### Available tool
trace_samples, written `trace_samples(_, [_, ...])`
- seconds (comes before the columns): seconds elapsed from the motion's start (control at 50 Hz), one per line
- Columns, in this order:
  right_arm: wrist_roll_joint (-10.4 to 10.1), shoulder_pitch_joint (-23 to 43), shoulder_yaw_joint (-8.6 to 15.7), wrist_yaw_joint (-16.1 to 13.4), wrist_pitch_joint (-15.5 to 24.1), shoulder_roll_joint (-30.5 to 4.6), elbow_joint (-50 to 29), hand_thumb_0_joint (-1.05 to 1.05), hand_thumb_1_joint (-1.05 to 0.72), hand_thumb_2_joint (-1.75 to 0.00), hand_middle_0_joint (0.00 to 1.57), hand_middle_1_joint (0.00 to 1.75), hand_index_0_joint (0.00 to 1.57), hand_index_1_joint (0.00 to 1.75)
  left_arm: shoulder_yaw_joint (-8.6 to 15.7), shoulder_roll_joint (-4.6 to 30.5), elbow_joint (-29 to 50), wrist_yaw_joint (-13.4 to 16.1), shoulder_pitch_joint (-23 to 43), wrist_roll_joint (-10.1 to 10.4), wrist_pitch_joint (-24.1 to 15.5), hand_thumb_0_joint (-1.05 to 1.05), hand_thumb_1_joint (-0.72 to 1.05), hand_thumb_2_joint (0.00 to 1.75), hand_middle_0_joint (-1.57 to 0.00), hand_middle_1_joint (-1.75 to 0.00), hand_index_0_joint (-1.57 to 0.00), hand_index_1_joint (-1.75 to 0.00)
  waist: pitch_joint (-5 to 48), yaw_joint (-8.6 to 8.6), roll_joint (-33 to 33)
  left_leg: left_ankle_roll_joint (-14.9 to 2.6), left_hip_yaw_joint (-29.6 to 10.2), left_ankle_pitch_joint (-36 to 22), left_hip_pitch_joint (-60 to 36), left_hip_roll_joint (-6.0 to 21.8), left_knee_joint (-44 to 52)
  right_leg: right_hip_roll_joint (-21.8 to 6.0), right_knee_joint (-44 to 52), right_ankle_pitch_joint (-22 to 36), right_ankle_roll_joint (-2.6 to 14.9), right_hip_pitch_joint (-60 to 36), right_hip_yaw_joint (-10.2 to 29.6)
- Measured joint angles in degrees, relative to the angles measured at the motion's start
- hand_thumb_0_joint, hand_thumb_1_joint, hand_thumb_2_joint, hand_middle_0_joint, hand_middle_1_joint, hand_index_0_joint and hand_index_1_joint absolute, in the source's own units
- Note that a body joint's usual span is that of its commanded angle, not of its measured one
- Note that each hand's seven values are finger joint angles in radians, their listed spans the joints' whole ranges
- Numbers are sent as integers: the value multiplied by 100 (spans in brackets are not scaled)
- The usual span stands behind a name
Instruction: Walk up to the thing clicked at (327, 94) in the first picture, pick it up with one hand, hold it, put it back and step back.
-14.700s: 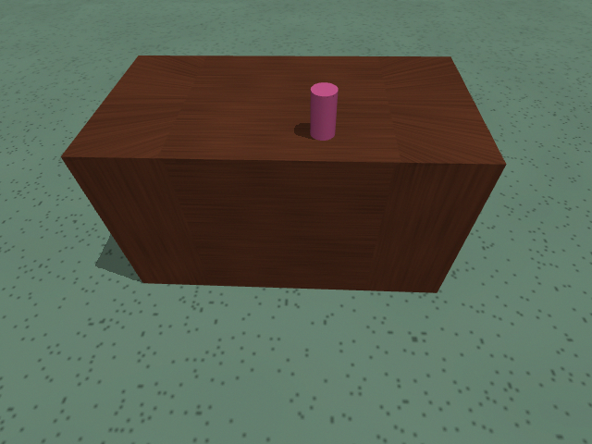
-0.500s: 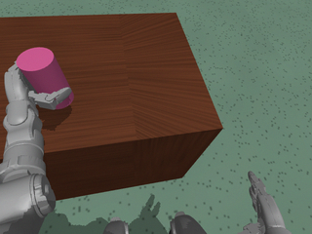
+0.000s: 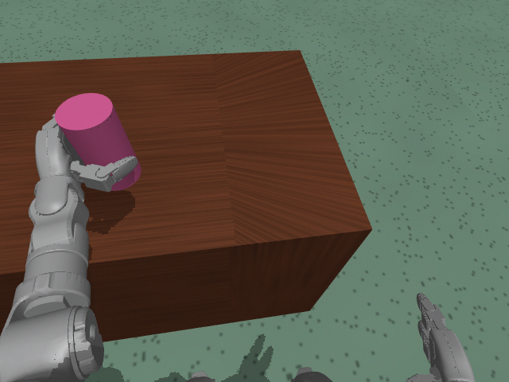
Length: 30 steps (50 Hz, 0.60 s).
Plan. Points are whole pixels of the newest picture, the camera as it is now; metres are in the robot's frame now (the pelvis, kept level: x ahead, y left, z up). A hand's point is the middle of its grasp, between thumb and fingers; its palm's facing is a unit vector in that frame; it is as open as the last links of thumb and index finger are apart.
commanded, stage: lift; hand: left
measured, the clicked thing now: (103, 145) +0.46 +0.21 +0.11
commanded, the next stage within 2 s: hold in 1.04 s
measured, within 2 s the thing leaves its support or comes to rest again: neither
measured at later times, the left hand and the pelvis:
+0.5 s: hand (90, 157) +0.38 +0.19 +0.17, palm faces +0.21 -0.98 +0.00, open 10.4 cm; pelvis +0.00 -0.01 +0.02, yaw +1 degrees
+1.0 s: hand (78, 167) +0.34 +0.18 +0.21, palm faces +0.20 -0.98 +0.01, open 10.4 cm; pelvis -0.01 -0.01 +0.03, yaw +2 degrees
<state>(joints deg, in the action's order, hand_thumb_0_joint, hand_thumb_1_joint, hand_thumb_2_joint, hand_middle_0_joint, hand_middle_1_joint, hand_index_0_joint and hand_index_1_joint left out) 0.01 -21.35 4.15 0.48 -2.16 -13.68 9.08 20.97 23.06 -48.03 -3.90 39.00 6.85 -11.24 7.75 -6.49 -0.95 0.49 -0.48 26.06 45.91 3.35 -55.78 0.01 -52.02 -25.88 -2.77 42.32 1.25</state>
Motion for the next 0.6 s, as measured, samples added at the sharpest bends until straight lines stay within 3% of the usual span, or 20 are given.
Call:
trace_samples(0.32, [-203,86,214,-207,97,24,740,-1,54,-5,6,5,5,5,-461,-695,1918,341,-1086,232,1021,-1,-53,111,-74,-111,-75,-112,-29,429,-97,14,67,-185,-1091,-86,624,-95,483,110,12,-1023,34])
trace_samples(0.6, [-249,168,110,-374,437,101,1208,-1,54,-5,6,5,5,5,-646,-927,3306,452,-1747,299,1950,-1,-53,111,-74,-111,-75,-112,-205,577,-128,70,38,-461,-1792,-136,1113,-142,808,278,72,-1669,-12])
